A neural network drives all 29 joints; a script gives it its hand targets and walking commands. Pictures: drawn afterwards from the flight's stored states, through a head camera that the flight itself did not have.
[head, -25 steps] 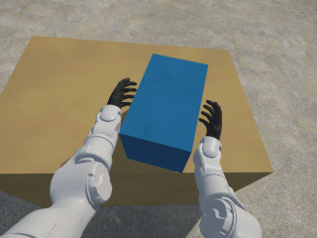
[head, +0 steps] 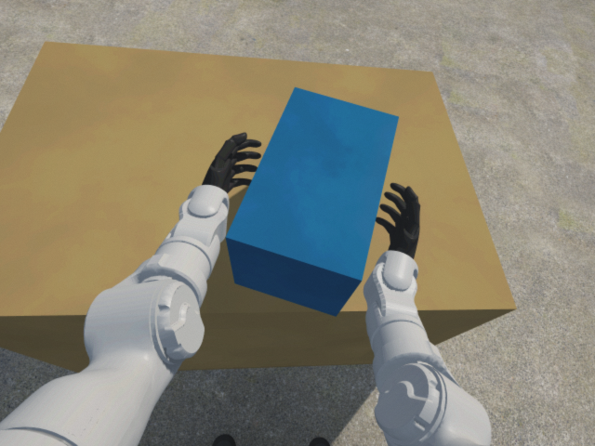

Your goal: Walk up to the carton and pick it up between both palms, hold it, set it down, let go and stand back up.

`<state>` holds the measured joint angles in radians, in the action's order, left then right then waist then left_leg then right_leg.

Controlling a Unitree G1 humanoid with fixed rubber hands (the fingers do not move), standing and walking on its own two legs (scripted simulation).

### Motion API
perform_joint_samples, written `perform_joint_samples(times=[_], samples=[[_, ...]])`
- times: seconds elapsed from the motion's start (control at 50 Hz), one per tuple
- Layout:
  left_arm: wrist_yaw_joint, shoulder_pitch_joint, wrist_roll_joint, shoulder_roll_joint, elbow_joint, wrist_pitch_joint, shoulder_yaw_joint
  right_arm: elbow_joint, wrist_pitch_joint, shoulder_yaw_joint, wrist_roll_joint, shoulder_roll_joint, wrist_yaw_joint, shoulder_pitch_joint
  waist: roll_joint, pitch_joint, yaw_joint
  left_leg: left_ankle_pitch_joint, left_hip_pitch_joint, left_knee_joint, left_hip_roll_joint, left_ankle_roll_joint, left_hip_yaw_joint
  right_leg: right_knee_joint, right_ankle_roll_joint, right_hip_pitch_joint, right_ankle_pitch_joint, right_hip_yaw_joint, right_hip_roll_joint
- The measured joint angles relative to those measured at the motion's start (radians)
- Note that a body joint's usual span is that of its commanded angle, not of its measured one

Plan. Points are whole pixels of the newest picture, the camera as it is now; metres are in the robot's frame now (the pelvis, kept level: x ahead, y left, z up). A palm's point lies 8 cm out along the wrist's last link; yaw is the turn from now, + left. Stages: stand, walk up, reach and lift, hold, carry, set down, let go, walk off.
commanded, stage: set down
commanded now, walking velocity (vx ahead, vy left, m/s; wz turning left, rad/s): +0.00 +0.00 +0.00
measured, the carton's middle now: (315, 201) +0.48 -0.06 -0.05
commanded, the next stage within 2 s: none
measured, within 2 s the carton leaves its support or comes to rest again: neither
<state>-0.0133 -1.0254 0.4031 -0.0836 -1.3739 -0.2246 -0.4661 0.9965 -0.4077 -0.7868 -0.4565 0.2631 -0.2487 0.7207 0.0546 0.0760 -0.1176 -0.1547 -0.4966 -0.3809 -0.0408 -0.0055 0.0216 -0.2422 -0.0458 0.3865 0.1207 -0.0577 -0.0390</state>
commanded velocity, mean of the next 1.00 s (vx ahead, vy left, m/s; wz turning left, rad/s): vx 0.00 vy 0.00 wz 0.00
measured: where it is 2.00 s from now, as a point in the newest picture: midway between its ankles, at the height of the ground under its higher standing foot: outside the picture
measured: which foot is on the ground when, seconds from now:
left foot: down 0.00-1.00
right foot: down 0.00-1.00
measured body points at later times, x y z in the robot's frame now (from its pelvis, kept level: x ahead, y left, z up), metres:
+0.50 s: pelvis +0.00 +0.00 +0.00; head +0.10 +0.04 +0.43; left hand +0.47 +0.09 +0.02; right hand +0.38 -0.17 +0.01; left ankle +0.00 +0.11 -0.74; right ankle -0.03 -0.15 -0.74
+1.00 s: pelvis +0.00 +0.00 +0.00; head +0.11 +0.03 +0.43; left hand +0.47 +0.09 +0.02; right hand +0.38 -0.17 +0.01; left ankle +0.00 +0.11 -0.74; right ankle -0.03 -0.15 -0.74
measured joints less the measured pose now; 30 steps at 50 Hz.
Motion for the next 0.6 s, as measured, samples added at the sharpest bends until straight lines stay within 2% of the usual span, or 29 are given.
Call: perform_joint_samples(times=[0.22,0.46,0.6], samples=[[0.008,-0.023,0.007,-0.002,-0.038,-0.036,-0.008,-0.004,-0.005,-0.054,-0.045,0.002,0.020,0.012,-0.010,0.017,0.000,0.006,-0.044,-0.013,-0.004,-0.001,-0.002,-0.012,0.003,0.044,-0.005,-0.001,0.004],[-0.015,-0.031,0.042,-0.010,-0.040,-0.049,-0.064,-0.035,0.014,-0.064,-0.068,0.019,0.020,0.020,-0.002,0.000,-0.002,0.016,-0.032,0.009,0.000,0.001,0.001,-0.015,0.002,0.043,-0.003,0.001,0.000],[-0.010,-0.020,0.063,-0.002,-0.037,-0.055,-0.062,-0.030,-0.001,-0.085,-0.081,0.019,0.031,0.008,-0.003,0.030,-0.001,0.008,-0.056,0.001,-0.001,-0.001,0.002,-0.013,0.002,0.063,-0.001,0.001,0.000]])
